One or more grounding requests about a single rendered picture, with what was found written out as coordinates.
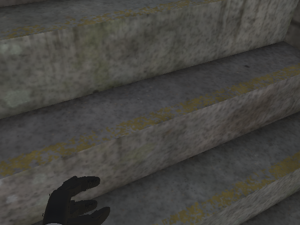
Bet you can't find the left robot hand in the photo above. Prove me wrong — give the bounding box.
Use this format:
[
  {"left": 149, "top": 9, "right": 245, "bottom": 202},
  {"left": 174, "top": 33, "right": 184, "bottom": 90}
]
[{"left": 42, "top": 175, "right": 111, "bottom": 225}]

